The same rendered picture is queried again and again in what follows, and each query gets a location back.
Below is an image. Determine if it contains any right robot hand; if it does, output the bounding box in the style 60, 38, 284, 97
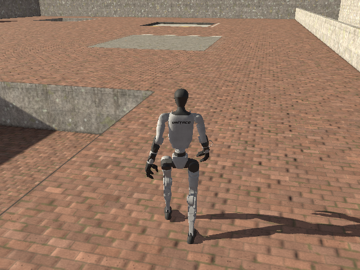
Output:
196, 150, 209, 162

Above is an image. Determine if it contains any left robot hand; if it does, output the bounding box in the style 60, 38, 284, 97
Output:
145, 163, 158, 179

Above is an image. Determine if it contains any robot left forearm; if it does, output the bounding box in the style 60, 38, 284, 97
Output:
147, 136, 160, 164

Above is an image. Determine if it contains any right robot upper arm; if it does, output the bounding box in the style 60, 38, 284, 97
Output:
192, 113, 207, 143

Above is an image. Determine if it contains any left robot upper arm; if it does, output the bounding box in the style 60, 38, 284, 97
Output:
155, 113, 169, 145

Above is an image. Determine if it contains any robot right thigh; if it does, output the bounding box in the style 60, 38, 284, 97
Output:
187, 158, 199, 206

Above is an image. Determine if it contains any robot right forearm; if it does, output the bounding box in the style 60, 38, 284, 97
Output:
201, 135, 210, 153

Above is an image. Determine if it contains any robot head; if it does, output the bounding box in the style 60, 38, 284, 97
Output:
172, 88, 191, 115

